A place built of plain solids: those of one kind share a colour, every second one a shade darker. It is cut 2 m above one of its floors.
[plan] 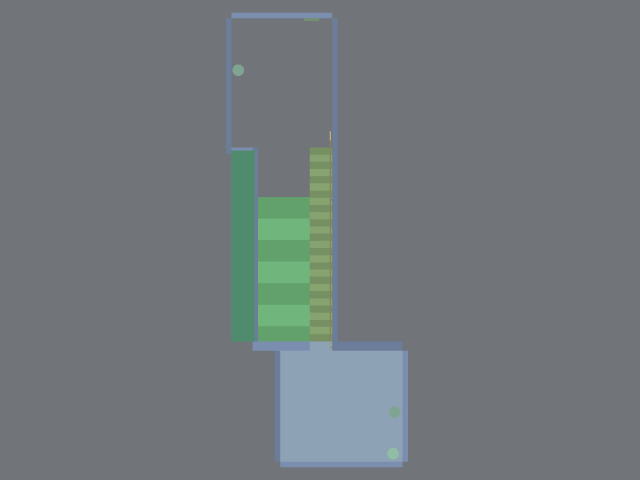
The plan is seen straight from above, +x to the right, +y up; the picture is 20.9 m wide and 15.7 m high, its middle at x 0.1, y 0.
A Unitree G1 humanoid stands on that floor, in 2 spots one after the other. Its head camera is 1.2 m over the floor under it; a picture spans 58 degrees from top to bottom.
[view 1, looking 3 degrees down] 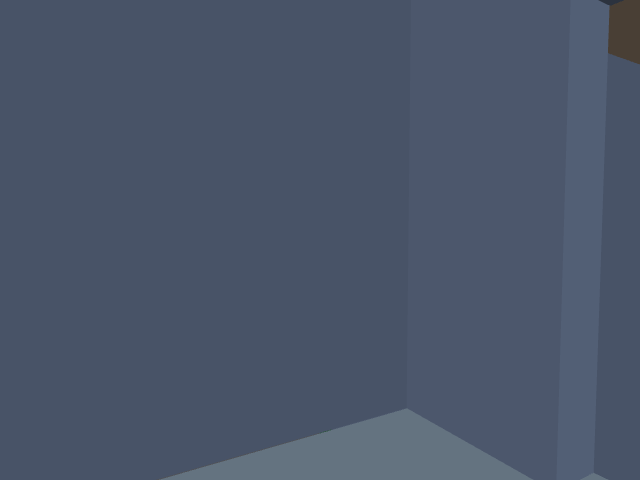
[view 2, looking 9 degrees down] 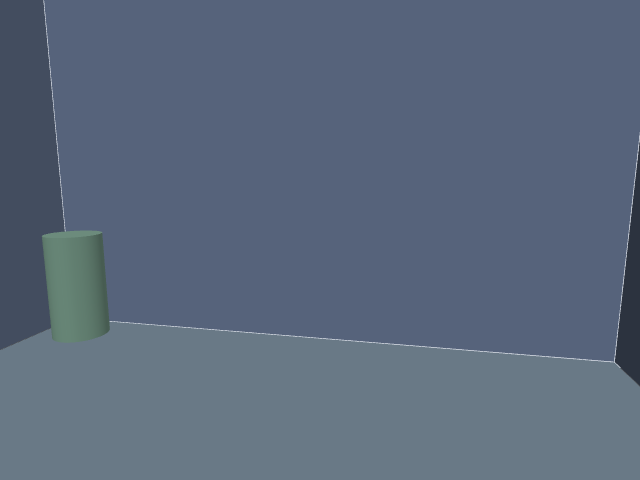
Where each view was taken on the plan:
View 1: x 0.83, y -5.43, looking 150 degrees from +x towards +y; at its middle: wall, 2.35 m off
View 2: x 0.09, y -4.32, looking -78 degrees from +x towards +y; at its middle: wall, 3.04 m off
